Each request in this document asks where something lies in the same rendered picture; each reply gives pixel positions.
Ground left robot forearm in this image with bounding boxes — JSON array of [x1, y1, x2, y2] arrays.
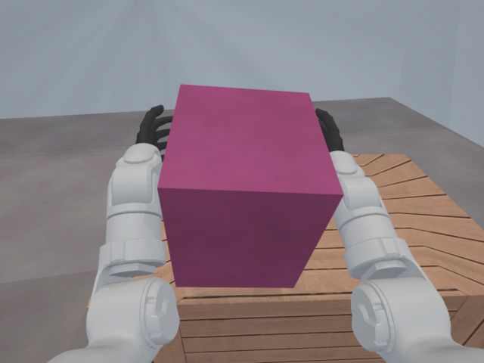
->
[[86, 143, 166, 336]]

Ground pedestal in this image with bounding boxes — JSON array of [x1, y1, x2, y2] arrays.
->
[[86, 154, 484, 363]]

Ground right robot hand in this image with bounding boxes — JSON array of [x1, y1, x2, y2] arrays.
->
[[315, 108, 345, 153]]

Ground carton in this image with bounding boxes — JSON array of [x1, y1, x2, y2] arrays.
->
[[157, 84, 344, 288]]

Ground left robot upper arm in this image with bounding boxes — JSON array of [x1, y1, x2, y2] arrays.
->
[[47, 277, 180, 363]]

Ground right robot upper arm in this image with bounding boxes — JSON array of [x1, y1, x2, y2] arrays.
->
[[351, 276, 484, 363]]

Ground left robot hand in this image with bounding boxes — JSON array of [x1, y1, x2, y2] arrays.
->
[[135, 105, 173, 162]]

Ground right robot forearm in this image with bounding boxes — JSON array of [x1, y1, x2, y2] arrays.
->
[[330, 150, 451, 329]]

